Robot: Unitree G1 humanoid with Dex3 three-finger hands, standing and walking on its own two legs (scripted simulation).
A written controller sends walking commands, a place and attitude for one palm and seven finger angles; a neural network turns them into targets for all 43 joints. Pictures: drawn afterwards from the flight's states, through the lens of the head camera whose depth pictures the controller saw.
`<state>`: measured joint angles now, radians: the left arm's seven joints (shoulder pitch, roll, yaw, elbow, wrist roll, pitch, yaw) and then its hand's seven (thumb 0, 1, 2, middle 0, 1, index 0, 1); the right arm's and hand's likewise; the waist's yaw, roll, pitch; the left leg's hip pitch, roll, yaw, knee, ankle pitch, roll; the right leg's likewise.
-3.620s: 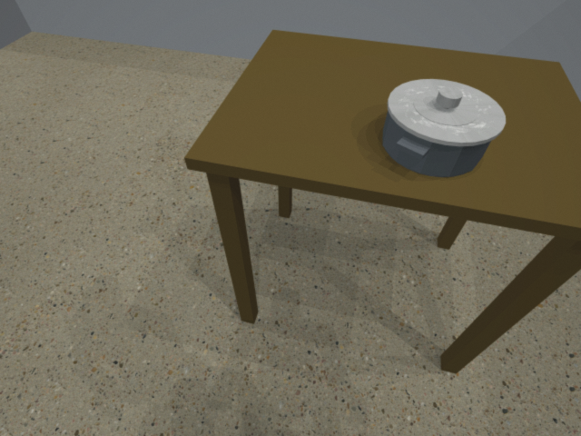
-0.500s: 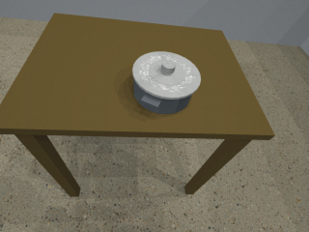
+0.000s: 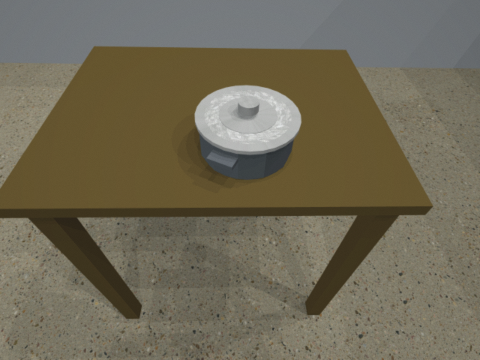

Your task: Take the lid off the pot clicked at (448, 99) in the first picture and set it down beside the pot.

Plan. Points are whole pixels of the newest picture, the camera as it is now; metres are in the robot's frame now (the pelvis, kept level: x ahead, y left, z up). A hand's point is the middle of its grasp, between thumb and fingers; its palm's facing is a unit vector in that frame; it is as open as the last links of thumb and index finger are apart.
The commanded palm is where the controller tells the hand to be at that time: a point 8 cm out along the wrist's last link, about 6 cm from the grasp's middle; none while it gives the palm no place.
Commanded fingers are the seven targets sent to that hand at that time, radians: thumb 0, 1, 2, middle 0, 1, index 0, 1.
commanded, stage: look again from close up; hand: left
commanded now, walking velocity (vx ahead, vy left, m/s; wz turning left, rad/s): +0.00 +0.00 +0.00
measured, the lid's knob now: (248, 105) +0.53 +0.02 +0.14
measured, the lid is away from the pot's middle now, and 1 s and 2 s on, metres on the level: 0.00 0.00 0.00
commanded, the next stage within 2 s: none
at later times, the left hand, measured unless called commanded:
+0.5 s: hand out of the picture -0.04 +0.21 -0.17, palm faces +0.03 -0.98 -0.21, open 7.4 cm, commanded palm none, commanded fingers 0.00 0.90 0.90 -0.20 -0.30 -0.20 -0.30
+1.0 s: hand out of the picture -0.06 +0.20 -0.17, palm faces +0.02 -0.98 -0.21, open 7.4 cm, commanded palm none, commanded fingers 0.00 0.90 0.90 -0.20 -0.30 -0.20 -0.30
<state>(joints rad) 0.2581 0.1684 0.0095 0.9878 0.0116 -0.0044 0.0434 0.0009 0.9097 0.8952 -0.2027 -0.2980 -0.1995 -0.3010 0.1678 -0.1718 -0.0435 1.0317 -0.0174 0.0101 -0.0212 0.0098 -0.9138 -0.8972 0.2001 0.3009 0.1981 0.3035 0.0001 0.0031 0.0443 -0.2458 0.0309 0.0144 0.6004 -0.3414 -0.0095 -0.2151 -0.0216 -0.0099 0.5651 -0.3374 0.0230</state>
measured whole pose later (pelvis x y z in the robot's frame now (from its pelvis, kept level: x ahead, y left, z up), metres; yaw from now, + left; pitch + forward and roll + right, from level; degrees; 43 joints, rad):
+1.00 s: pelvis -0.06 +0.02 +0.01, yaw +0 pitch -1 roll +0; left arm 0.29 0.18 0.01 1.05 0.02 0.00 0.03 0.00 0.90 0.90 -0.20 -0.30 -0.20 -0.30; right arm 0.25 -0.14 -0.03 1.09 -0.01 0.02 -0.01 0.01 -0.92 -0.90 0.20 0.30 0.20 0.30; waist 0.00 -0.01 0.08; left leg -0.27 -0.01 0.03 0.47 -0.18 0.02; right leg -0.25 -0.06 0.00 0.47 -0.20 0.04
